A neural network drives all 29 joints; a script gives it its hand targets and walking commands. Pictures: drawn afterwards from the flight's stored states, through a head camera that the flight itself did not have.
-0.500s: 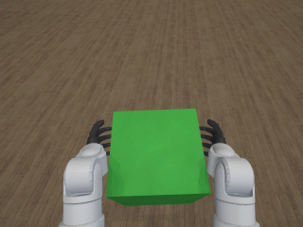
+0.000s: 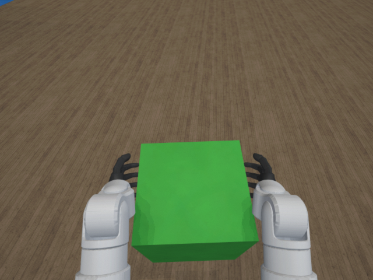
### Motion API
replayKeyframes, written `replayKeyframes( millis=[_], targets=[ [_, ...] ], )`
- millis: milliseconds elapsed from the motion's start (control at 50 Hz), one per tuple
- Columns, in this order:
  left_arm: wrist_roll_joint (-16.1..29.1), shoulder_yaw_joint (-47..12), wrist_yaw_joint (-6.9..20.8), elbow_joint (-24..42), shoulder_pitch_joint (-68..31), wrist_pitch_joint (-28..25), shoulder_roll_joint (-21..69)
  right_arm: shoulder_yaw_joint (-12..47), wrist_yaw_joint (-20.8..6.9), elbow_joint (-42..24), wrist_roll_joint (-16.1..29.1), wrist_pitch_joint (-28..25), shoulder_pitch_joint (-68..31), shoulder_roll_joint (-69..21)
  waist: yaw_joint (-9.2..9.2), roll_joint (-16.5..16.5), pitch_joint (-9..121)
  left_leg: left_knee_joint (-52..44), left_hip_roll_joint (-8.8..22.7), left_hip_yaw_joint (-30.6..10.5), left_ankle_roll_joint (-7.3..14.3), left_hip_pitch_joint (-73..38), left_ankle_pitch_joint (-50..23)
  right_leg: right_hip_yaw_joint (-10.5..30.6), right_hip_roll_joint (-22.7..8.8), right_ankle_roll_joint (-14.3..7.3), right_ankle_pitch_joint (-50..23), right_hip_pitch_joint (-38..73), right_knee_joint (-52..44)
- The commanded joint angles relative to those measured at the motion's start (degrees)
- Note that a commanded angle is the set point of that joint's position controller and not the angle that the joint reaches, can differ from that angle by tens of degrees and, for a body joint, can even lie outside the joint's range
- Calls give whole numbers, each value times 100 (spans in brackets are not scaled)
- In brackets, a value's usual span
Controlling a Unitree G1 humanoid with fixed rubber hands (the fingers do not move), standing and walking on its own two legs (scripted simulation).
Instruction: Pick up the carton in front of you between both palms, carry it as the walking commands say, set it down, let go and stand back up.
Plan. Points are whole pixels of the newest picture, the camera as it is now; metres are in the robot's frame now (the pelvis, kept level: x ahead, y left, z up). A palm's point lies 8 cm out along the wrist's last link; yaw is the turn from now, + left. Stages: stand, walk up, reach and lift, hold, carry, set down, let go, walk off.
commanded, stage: carry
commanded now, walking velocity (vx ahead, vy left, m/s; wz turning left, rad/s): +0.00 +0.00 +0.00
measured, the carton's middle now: (192, 206) +0.30 +0.00 -0.01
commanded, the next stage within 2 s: hold in 1.42 s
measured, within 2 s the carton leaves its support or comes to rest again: neither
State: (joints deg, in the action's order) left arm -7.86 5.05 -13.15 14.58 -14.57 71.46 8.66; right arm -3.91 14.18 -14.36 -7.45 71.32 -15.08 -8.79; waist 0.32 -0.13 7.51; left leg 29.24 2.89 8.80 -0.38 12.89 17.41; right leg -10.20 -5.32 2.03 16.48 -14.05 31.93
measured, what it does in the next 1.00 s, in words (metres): shifts its weight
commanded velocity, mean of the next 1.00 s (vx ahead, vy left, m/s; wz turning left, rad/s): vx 0.00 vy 0.00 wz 0.00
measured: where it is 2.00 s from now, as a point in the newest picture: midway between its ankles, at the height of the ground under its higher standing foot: outside the picture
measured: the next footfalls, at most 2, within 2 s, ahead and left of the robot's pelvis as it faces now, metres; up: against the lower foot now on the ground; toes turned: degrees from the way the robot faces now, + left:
none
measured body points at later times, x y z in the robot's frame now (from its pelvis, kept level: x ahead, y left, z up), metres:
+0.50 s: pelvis -0.04 -0.01 -0.01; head -0.07 -0.01 +0.44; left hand +0.25 +0.14 +0.03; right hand +0.25 -0.16 +0.03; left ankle -0.07 +0.10 -0.74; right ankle -0.07 -0.12 -0.74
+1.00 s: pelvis -0.08 -0.01 -0.01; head -0.11 -0.02 +0.44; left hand +0.23 +0.14 +0.03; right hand +0.22 -0.17 +0.03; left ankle -0.07 +0.10 -0.74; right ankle -0.07 -0.12 -0.74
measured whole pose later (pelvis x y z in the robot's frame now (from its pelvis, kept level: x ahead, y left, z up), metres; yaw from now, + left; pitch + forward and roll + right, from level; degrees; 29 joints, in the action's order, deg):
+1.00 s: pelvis -0.08 -0.01 -0.01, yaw +0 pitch +1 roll +0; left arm -15.9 12.5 -1.2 -14.3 -15.4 41.5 8.8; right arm -11.4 2.1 14.4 -15.7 41.8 -15.5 -8.8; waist 0.0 -0.2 6.6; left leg 29.4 4.2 9.0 -0.1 16.3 14.1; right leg -10.8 -4.3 -0.7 14.6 -16.3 29.7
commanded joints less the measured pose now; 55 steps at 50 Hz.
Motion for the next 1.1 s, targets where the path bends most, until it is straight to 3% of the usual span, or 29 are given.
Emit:
replayKeyframes(
  millis=[0,100,140,220,380,520,620,700,780,920,1080],
  targets=[
    [2393,-3697,1969,35,-2421,-205,5973,3529,-2033,104,2338,-214,-2198,-6058,16,-537,1557,195,665,-427,73,-1417,-5494,84,-90,42,-2298,265,-465],
    [2104,-3425,2256,-774,-2420,-639,5967,3329,-2283,786,2051,-650,-2317,-6101,0,304,1566,179,458,-270,-64,-262,-3074,325,-547,-117,-4788,1349,-159],
    [1984,-3265,2365,-1073,-2432,-939,6046,3324,-2378,884,1993,-932,-2535,-6159,-11,401,1474,2,473,-300,-59,-315,-2668,348,-587,-156,-4468,1154,-189],
    [1917,-3223,2477,-1175,-2675,-1434,6135,3285,-2500,1079,1960,-1409,-2705,-6271,-23,30,1487,41,641,-389,0,-630,-3262,332,-492,-140,-3032,696,-187],
    [1428,-3117,2580,-1501,-2506,-2329,5789,3001,-2623,1554,1492,-2296,-2485,-5912,-7,-6,1414,-30,666,-414,61,-330,-2291,414,-510,-191,-2224,628,-240],
    [674,-2229,2593,-2500,-2638,-3147,5083,2171,-2623,2503,682,-3121,-2634,-5231,-11,19,1049,-329,669,-501,101,-116,-1396,500,-491,-227,-1288,402,-561],
    [476,-1941,2681,-3089,-3015,-3639,5135,1950,-2686,3026,497,-3641,-2985,-5300,-25,-8,959,-480,655,-540,113,-80,-1054,535,-474,-251,-895,293,-735],
    [558,-2136,2704,-3063,-3040,-3687,5286,2142,-2711,2942,588,-3676,-3049,-5435,-29,-22,1160,-442,649,-539,115,-141,-1130,534,-473,-274,-954,339,-717],
    [756,-2469,2659,-2637,-2845,-3407,5415,2476,-2678,2575,776,-3384,-2800,-5548,-24,3,1347,-403,654,-525,111,-196,-1195,530,-482,-284,-1042,345,-677],
    [609,-2217,2639,-2745,-2613,-3174,5153,2188,-2639,2660,615,-3136,-2606,-5309,-21,50,1091,-426,674,-524,90,19,-1099,561,-488,-280,-1016,218,-708],
    [794,-2435,2643,-2532,-2858,-3215,5359,2397,-2662,2487,817,-3182,-2834,-5498,-27,-19,1203,-418,662,-537,90,-18,-1085,571,-485,-294,-965,216,-714]
  ],
)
